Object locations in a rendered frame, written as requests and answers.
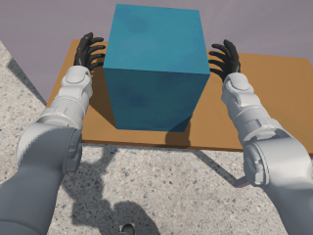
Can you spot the table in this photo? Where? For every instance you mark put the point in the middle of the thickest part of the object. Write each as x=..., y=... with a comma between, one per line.
x=284, y=86

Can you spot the right robot forearm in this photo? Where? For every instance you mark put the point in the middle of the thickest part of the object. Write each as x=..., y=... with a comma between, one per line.
x=248, y=115

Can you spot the robot left hand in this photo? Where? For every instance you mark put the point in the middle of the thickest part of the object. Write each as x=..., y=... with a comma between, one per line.
x=83, y=55

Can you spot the right robot upper arm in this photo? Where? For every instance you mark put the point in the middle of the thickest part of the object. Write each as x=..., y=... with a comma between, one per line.
x=282, y=169

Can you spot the left robot upper arm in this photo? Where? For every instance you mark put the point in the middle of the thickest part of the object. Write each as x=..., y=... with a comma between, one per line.
x=28, y=199

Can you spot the robot left foot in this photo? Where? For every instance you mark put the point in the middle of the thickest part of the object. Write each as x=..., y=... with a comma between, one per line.
x=128, y=228

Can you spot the left robot forearm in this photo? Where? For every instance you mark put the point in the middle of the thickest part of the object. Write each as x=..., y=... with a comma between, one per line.
x=71, y=103

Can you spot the robot right hand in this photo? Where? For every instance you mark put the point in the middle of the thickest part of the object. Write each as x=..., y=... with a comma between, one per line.
x=231, y=59

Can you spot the carton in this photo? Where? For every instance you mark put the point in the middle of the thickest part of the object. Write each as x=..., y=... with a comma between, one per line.
x=156, y=67

